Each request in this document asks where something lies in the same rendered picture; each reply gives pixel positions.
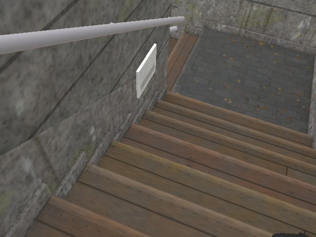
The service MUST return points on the stairs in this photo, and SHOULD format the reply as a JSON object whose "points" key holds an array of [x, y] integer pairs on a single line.
{"points": [[191, 169], [179, 51]]}

